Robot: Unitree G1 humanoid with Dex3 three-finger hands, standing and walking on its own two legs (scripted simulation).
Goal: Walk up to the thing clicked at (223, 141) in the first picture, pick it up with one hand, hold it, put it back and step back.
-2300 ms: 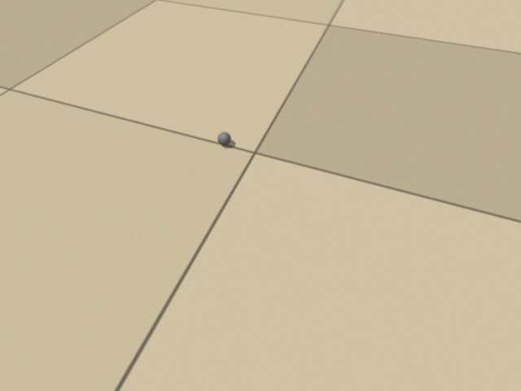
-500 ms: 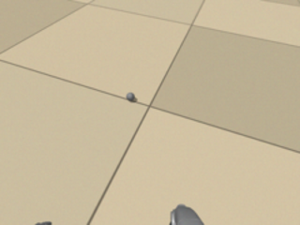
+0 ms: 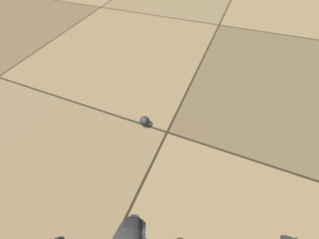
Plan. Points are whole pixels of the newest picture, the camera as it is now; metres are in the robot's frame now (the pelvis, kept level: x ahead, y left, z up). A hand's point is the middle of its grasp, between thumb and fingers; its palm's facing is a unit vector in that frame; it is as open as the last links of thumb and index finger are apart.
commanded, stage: walk up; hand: left
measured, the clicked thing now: (144, 120) +1.03 +0.20 -0.74
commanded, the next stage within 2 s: none
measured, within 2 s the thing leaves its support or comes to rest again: neither
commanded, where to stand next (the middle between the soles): +0.69 +0.00 m, yaw +2 degrees
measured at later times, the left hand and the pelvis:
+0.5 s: hand (74, 187) +0.27 +0.31 -0.15, palm faces -0.05 -0.94 -0.33, open 7.4 cm; pelvis +0.22 +0.04 +0.00, yaw +0 degrees
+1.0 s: hand (104, 141) +0.44 +0.24 -0.13, palm faces +0.01 -0.92 -0.39, open 7.4 cm; pelvis +0.39 -0.03 +0.00, yaw +1 degrees
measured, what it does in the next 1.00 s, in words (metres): walks ahead: left foot, then right foot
